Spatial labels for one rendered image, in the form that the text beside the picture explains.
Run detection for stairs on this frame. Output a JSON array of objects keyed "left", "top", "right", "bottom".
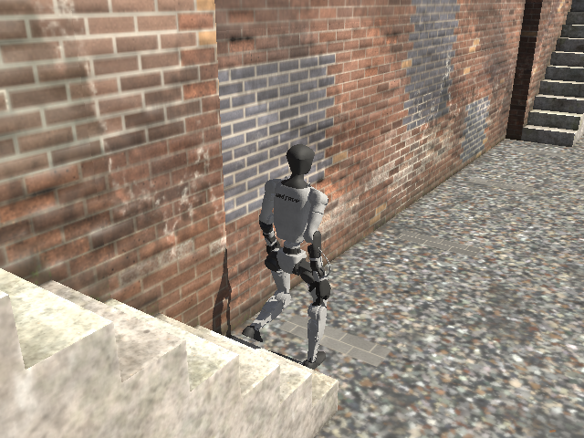
[
  {"left": 521, "top": 0, "right": 584, "bottom": 147},
  {"left": 0, "top": 268, "right": 339, "bottom": 438}
]

